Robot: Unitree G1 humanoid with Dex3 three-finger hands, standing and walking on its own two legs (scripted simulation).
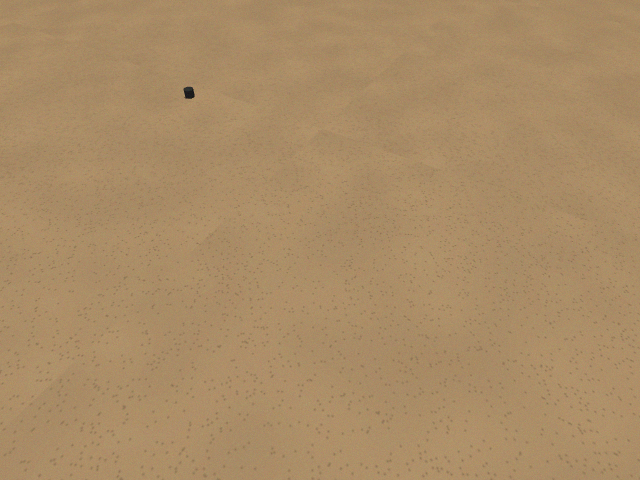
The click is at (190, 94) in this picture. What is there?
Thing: low tin
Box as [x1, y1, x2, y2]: [184, 87, 194, 98]
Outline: 185,87 185,96 188,98 193,97 194,95 192,87
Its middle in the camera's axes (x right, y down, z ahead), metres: -0.81 -0.93 +2.45
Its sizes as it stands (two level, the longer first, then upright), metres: 0.058 0.058 0.049
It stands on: the floor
